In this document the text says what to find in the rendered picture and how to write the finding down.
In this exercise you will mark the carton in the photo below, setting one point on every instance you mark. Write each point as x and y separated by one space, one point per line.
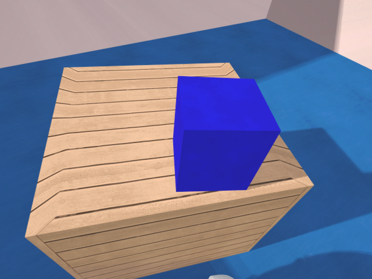
223 130

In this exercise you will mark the pedestal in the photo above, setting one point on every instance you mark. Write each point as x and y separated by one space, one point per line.
106 206

